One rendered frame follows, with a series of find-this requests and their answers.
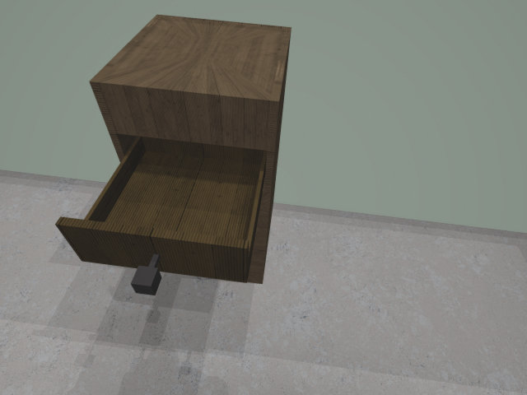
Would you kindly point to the drawer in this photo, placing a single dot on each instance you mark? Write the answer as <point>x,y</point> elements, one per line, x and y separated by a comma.
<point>195,204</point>

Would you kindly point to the cabinet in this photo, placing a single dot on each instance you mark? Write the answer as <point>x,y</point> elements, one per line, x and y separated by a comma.
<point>205,81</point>

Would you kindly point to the handle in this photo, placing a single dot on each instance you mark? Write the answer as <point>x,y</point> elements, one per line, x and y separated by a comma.
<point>147,279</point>

